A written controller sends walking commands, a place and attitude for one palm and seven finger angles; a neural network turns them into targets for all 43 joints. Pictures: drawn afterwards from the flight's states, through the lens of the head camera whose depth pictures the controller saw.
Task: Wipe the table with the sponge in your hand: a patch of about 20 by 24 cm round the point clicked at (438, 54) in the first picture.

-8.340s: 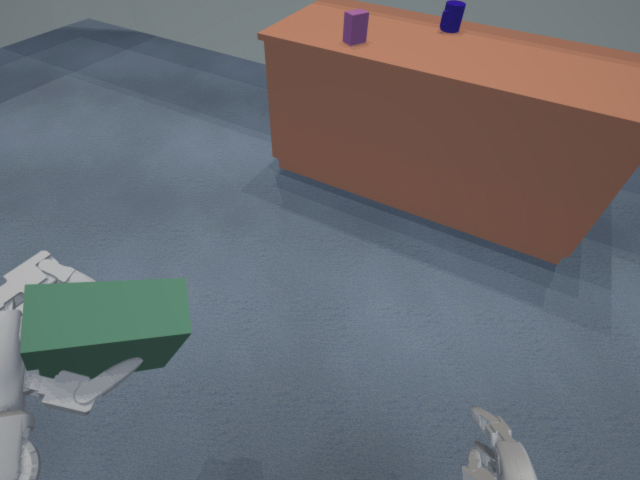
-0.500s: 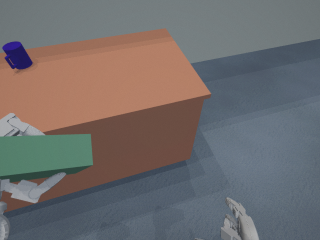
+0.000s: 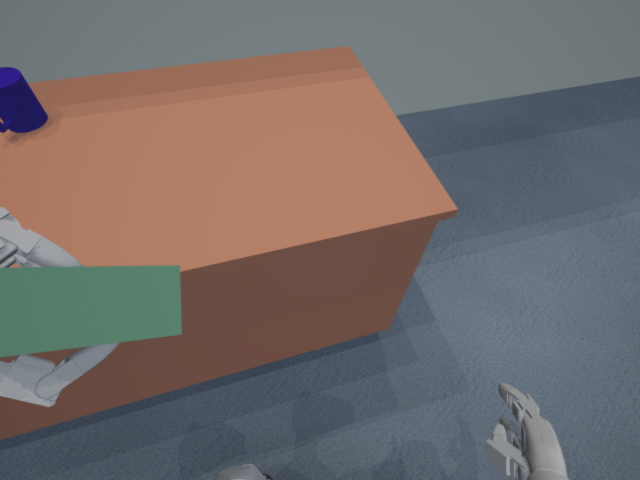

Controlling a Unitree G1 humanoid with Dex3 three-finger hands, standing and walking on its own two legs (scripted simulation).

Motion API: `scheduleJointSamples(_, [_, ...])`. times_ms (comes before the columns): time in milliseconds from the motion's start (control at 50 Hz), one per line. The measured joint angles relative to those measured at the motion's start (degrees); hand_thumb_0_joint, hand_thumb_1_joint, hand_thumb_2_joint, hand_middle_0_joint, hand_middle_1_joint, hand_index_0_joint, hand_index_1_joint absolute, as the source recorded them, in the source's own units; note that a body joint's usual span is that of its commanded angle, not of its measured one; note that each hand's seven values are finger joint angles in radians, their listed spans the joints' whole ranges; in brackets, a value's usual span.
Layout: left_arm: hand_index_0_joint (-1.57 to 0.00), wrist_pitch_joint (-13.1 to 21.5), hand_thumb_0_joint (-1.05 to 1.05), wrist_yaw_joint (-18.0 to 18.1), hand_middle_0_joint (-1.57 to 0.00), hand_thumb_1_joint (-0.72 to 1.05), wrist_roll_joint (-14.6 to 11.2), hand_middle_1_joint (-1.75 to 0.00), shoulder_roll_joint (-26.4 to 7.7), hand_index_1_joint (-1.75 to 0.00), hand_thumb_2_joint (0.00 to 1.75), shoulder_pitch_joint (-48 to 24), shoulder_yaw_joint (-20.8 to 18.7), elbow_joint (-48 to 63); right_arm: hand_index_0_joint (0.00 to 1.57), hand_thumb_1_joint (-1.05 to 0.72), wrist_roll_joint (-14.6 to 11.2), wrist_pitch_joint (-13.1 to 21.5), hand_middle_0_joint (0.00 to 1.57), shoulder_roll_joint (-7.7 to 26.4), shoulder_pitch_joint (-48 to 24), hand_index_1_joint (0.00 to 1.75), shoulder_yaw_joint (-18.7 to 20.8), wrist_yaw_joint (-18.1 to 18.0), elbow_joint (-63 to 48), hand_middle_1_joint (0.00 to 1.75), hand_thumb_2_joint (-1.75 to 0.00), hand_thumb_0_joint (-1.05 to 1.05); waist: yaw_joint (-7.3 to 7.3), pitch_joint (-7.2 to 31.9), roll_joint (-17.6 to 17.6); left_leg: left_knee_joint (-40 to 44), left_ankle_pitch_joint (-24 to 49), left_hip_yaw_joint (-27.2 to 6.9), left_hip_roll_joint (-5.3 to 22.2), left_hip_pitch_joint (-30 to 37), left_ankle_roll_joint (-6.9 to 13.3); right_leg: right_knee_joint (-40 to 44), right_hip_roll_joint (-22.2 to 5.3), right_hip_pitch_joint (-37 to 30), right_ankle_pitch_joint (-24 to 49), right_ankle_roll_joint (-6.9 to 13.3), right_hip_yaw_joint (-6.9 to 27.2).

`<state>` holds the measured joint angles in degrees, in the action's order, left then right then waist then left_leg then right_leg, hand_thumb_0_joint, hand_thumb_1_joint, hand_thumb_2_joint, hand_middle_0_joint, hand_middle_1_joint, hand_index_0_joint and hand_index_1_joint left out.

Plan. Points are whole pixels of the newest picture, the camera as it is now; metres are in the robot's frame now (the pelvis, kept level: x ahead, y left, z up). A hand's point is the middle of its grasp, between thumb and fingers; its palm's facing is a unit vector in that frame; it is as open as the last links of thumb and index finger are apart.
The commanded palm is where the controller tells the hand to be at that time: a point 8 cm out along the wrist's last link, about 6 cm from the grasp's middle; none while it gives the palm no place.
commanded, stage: come to a stop and stand still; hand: left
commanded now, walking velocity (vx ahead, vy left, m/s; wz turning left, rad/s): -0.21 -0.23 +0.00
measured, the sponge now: (104, 306) +0.23 +0.20 +0.17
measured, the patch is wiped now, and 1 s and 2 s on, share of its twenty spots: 0.00 0.00 0.00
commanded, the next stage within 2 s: look again from close up in 0.86 s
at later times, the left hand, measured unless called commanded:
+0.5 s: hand (2, 243) +0.24 +0.24 +0.24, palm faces +0.53 -0.71 -0.47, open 9.6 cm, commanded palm +0.16 +0.23 +0.19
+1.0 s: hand (70, 325) +0.20 +0.19 +0.21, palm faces +0.41 -0.82 -0.41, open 9.6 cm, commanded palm +0.15 +0.23 +0.19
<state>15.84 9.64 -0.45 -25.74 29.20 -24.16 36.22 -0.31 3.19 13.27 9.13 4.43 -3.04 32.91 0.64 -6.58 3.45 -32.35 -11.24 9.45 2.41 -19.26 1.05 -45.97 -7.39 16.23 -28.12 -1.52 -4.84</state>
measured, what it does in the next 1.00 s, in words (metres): steps on the spot: right foot, then left foot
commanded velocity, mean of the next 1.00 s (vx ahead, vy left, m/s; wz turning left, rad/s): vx -0.03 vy -0.03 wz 0.00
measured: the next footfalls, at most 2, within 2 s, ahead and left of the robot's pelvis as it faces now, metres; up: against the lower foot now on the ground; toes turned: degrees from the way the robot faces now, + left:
right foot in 0.32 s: +0.06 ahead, -0.09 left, +0.00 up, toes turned -6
left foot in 0.62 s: +0.03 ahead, +0.08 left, +0.00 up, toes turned -3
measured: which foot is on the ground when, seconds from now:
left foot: down 0.00-0.42, up 0.44-0.60, down 0.62-1.00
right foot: up 0.00-0.30, down 0.32-1.00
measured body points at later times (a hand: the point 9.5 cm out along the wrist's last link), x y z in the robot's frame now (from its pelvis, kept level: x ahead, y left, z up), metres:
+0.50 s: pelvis -0.01 -0.04 +0.01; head +0.01 -0.06 +0.46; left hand +0.21 +0.28 +0.27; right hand +0.15 -0.25 -0.09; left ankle +0.03 +0.11 -0.72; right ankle +0.02 -0.08 -0.72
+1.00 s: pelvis -0.02 -0.04 +0.02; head -0.01 -0.05 +0.47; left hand +0.17 +0.24 +0.23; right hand +0.14 -0.29 -0.06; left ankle -0.01 +0.08 -0.72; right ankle +0.02 -0.09 -0.72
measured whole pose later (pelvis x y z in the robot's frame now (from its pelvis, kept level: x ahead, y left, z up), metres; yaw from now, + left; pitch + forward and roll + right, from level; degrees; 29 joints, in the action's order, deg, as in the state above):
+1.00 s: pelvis -0.02 -0.04 +0.02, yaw -3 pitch -1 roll -1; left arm 12.7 8.8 -3.1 -21.0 26.3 -22.8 27.9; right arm 0.4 7.3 13.7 11.2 0.3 -1.9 34.3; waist -0.2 -2.2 -2.1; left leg -26.8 -14.2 -0.7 0.8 -11.5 -0.2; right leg -18.9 5.8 11.7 -6.8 6.0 -6.5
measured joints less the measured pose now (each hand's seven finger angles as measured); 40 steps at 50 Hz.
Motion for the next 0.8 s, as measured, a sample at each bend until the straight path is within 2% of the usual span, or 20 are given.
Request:
scheduleJointSamples(40, [-0.79,-0.06,-0.01,-0.08,-0.79,-0.45,-0.26,-1.35,-0.68,-1.35,1.0,-1.86,-0.96,-2.86,0.2,-0.91,0.1,-0.18,0.19,-2.07,-0.38,0.3,-1.1,0.13,0.35,0.3,-0.89,0.01,0.11,0.85,0.17,-0.84,-2.09,0.05,0.36,0.28,0.49,-9.38,2.27,3.54,-3.67,0.37,1.33])
scheduleJointSamples(80, [-0.79,-1.41,-0.01,-0.25,-0.79,-0.45,-0.52,-1.35,-0.42,-1.35,1.0,-3.3,-1.29,-5.16,0.2,-0.91,0.19,-0.03,0.19,-3.85,-0.2,0.3,-2.68,0.68,0.53,0.3,-0.89,0.01,0.29,1.62,-0.18,0.41,-1.87,-0.39,0.88,0.97,0.17,-11.7,3.99,5.45,-1.81,0.15,0.76])
scheduleJointSamples(140, [-0.79,-3.69,-0.01,-0.36,-0.79,-0.45,-0.98,-1.35,1.66,-1.35,1.0,-3.59,-0.33,-5.2,0.2,-0.91,0.31,0.8,0.19,-5.75,0.56,0.3,-4.94,1.73,0.27,0.3,-0.89,0.01,-0.13,1.98,-0.68,2.5,-0.94,-0.33,1.42,2.23,0.17,-6.28,5.45,5.74,2.33,-0.09,-0.23])
scheduleJointSamples(220, [-0.79,-5.41,-0.01,-1.09,-0.79,-0.44,-1.26,-1.35,3.92,-1.35,1.0,-1.58,2.83,-2.32,0.2,-0.9,0.82,2.16,0.2,-7.08,1.63,0.3,-7.12,2.28,-0.23,0.3,-0.89,0.01,-0.76,1.71,-1.62,3.84,-0.32,-0.19,1.78,3.16,-0.06,2.81,6.85,3.89,4.32,-0.08,-0.91])
scheduleJointSamples(260, [-0.79,-5.73,-0.01,-1.39,-0.79,-0.44,-1.37,-1.35,3.96,-1.35,1.0,-0.91,3.92,-1.68,0.2,-0.9,0.96,2.52,0.2,-7.23,1.87,0.3,-7.74,2.2,-0.2,0.3,-0.89,0.01,-1.08,1.52,-2.32,3.91,-0.1,-0.26,1.98,3.17,-0.33,6.84,7.38,2.38,5.1,-0.09,-1.11])
scheduleJointSamples(320, [-0.79,-5.96,-0.01,-1.48,-0.79,-0.44,-1.43,-1.35,2.75,-1.35,1.0,-0.73,3.38,-2.15,0.21,-0.9,0.87,2.51,0.2,-7.01,1.89,0.3,-8.09,1.94,-0.04,0.3,-0.89,0.01,-1.54,1.43,-3.06,2.67,-0.28,-0.19,2.23,2.44,-1.05,13.81,7.7,-0.86,9.24,0.09,-1.14])
scheduleJointSamples(360, [-0.79,-5.99,-0.01,-1.43,-0.79,-0.44,-1.35,-1.35,2.95,-1.35,1.0,-1.59,2.99,-3.93,0.21,-0.9,0.62,2.09,0.2,-6.03,1.41,0.3,-7.78,1.75,0.51,0.3,-0.89,0.01,-1.42,0.82,-5.11,1.21,-0.68,-0.95,3.48,2.06,-1.73,16.04,8.91,-1.98,14.26,2.91,-2.1])
scheduleJointSamples(400, [-0.79,-4.86,-0.01,-3.35,-0.8,-0.45,-0.63,-1.35,-2.07,-1.35,1.0,-10.06,3.0,-9.8,0.21,-0.9,-0.56,3.08,0.2,-4.47,3.82,0.3,-8.02,-0.48,-0.37,0.3,-0.89,0.01,-2.94,0.57,-6.31,1.48,0.07,-2.57,3.55,1.92,-2.23,16.09,9.2,-2.43,14.09,5.14,-3.72])
scheduleJointSamples(440, [-0.79,-4.08,-0.01,-3.94,-0.8,-0.45,-0.84,-1.35,-4.56,-1.35,1.0,-16.74,-0.73,-15.17,0.21,-0.9,-0.21,4.14,0.2,-3.54,3.86,0.3,-7.97,0.08,1.27,0.3,-0.89,0.01,-3.83,1.47,-5.8,1.14,-1.02,-3.15,3.52,0.96,-2.18,15.75,9.58,-1.3,13.74,6.99,-3.81])
scheduleJointSamples(480, [-0.79,-3.93,-0.01,-3.59,-0.8,-0.45,-1.7,-1.35,-4.65,-1.35,1.0,-19.05,-4.36,-18.12,0.21,-0.9,-0.12,4.64,0.2,-2.41,3.95,0.3,-7.44,1.11,1.75,0.3,-0.89,0.01,-4.34,2.82,-4.88,-0.77,-3.64,-4.87,2.26,0.21,-1.3,16.35,10.32,-0.14,14.59,7.9,-2.31])
scheduleJointSamples(520, [-0.79,-4.1,-0.01,-2.93,-0.8,-0.45,-2.5,-1.35,-2.44,-1.35,1.0,-17.29,-5.3,-17.99,0.21,-0.9,-0.29,5.38,0.2,-0.89,5.13,0.3,-6.29,2.19,1.12,0.3,-0.89,0.01,-4.05,4.27,-4.47,-2.28,-4.86,-6.43,0.54,0.78,-0.75,18.04,11.07,-0.19,15.76,7.99,-0.84])
scheduleJointSamples(540, [-0.79,-4.17,-0.01,-2.71,-0.8,-0.45,-2.58,-1.35,-0.76,-1.35,1.0,-15.65,-4.39,-17.09,0.21,-0.9,-0.41,5.96,0.2,0.06,5.93,0.3,-5.71,2.57,0.91,0.3,-0.89,0.01,-3.81,5.05,-4.43,-2.77,-5.47,-6.97,-0.28,1.27,-0.48,18.96,11.38,-0.38,16.26,7.92,-0.34])
scheduleJointSamples(620, [-0.79,-4.28,-0.01,-3.02,-0.8,-0.44,-1.94,-1.35,6.56,-1.35,1.0,-8.49,4.11,-13.99,0.2,-0.9,-0.71,7.25,0.2,3.47,7.56,0.3,-3.78,2.67,1.38,0.3,-0.89,0.01,-1.96,6.86,-5.04,0.85,-4.26,-8.23,-1.6,5.01,0.57,21.4,13.02,-0.97,17.35,7.65,-0.13])
scheduleJointSamples(660, [-0.79,-4.69,-0.01,-3.61,-0.8,-0.44,-1.36,-1.35,8.23,-1.35,1.0,-6.26,7.27,-14.26,0.2,-0.9,-0.53,6.68,0.2,3.63,6.78,0.3,-3.11,2.05,2.17,0.3,-0.89,0.01,-0.43,6.42,-4.37,3.58,-6.25,-9.04,-1.11,6.18,-0.61,21.89,13.58,-0.87,17.56,7.64,-0.75])
scheduleJointSamples(720, [-0.79,-6.02,-0.01,-3.71,-0.8,-0.45,-0.84,-1.35,7.4,-1.35,1.0,-4.06,7.66,-14.05,0.2,-0.9,-0.13,5.17,0.19,2.49,5.18,0.3,-3.08,1.19,2.13,0.3,-0.89,0.01,0.76,4.08,-1.54,5.33,-4.27,-8.95,-0.94,7.06,-1.99,23.66,13.74,-1.82,18.8,7.15,-0.59])
scheduleJointSamples(800, [-0.79,-6.86,-0.01,-2.41,-0.8,-0.44,-1.16,-1.35,4.05,-1.35,1.0,-1.43,4.3,-9.29,0.2,-0.91,0.45,4.73,0.19,1.82,4.16,0.3,-3.44,0.55,0.0,0.3,-0.89,0.01,1.35,1.55,-0.51,5.6,-3.62,-9.09,-0.69,7.36,-2.4,24.81,14.02,-2.56,19.96,7.75,-0.75])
